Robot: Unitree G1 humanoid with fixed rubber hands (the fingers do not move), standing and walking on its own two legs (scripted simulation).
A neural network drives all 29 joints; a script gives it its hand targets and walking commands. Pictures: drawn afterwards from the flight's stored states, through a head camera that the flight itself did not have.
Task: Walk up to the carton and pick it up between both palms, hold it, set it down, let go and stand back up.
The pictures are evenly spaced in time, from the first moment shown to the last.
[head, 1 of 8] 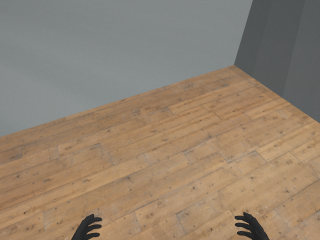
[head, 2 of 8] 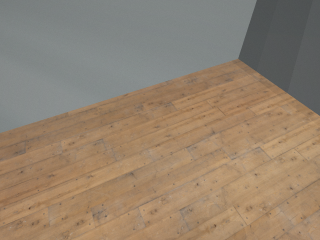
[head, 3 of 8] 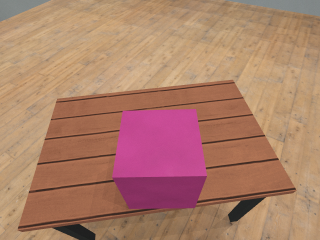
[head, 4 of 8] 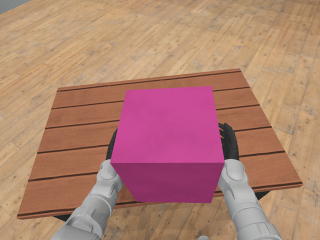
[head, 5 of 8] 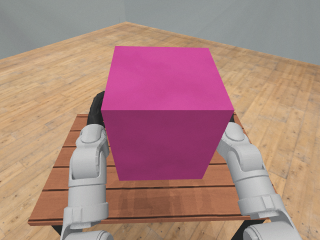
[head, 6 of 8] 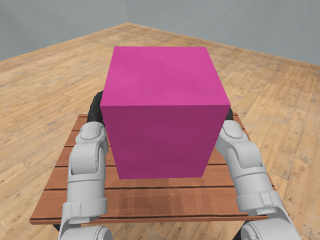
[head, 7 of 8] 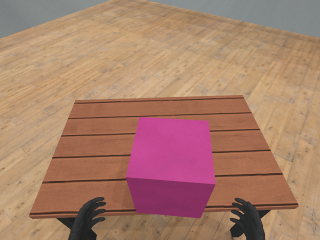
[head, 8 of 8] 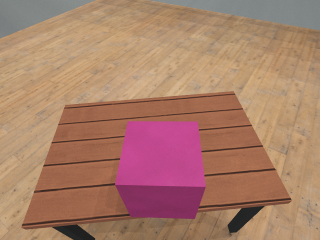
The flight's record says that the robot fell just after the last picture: no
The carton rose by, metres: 0.28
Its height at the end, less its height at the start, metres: +0.00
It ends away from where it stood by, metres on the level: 0.02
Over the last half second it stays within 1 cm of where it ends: yes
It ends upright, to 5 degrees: yes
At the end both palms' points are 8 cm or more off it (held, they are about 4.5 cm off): yes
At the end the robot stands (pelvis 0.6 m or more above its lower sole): yes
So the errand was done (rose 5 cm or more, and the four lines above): yes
